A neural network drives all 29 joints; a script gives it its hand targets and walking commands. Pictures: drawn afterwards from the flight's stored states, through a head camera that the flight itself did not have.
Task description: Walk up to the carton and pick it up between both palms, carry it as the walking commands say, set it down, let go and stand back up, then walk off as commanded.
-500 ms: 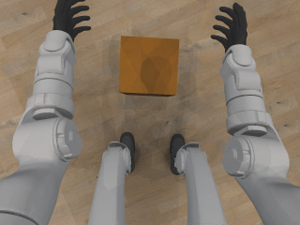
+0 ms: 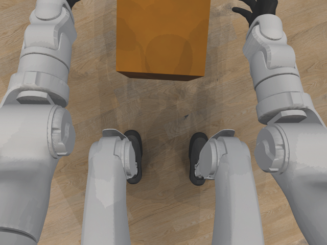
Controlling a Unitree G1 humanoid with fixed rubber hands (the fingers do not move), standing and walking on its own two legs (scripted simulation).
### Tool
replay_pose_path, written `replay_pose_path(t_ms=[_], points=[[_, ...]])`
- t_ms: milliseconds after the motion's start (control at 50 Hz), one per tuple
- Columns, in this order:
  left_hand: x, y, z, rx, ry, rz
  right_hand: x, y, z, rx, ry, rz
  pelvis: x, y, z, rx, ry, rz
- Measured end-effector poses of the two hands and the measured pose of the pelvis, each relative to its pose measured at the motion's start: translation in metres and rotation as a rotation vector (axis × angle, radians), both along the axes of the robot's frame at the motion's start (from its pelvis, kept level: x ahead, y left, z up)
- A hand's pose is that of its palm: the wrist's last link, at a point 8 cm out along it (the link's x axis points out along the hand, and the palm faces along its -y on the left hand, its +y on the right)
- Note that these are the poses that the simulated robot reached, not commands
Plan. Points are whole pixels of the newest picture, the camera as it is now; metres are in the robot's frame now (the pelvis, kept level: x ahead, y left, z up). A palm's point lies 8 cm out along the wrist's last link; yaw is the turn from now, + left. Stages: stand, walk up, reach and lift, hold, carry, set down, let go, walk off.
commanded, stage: reach and lift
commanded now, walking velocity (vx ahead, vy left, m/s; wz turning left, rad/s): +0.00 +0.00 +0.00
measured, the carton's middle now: (161, 42) +0.54 +0.03 -0.34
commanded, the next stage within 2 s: none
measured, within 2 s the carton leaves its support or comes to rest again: neither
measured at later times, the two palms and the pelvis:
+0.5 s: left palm (90, 28) +0.54 +0.21 -0.27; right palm (232, 39) +0.54 -0.15 -0.27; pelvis -0.01 +0.00 -0.09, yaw +0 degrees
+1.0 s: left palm (93, 27) +0.55 +0.20 -0.27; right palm (230, 38) +0.54 -0.15 -0.27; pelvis -0.01 +0.00 -0.10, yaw +0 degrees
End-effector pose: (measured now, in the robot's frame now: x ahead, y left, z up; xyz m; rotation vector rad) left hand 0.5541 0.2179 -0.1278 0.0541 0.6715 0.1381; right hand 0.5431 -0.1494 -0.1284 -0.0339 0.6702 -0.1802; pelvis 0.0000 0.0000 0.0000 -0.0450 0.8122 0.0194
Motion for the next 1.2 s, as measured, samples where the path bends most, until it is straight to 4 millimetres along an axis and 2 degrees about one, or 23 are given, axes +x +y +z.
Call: replay_pose_path(t_ms=[380,560,680,960,1200], points=[[-0.008,-0.007,-0.115,-0.002,0.053,-0.001,-0.007,-0.003,-0.113,-0.002,0.066,0.014,-0.007,0.001,-0.072,-0.007,-0.115,-0.004],[-0.008,-0.008,-0.153,-0.008,0.053,0.003,-0.006,-0.002,-0.151,0.003,0.072,0.022,-0.012,-0.001,-0.097,-0.001,-0.177,-0.005],[-0.005,-0.01,-0.157,-0.012,0.039,0.003,-0.001,-0.004,-0.153,-0.002,0.055,0.021,-0.014,-0.001,-0.104,0.003,-0.21,-0.007],[-0.005,-0.012,-0.143,-0.006,0.059,-0.012,-0.003,0.002,-0.141,0.012,0.07,0.031,-0.014,-0.001,-0.098,0.004,-0.204,-0.009],[-0.004,-0.035,-0.15,-0.024,0.056,-0.052,-0.005,0.021,-0.147,0.028,0.069,0.06,-0.015,-0.001,-0.094,0.001,-0.197,-0.009]])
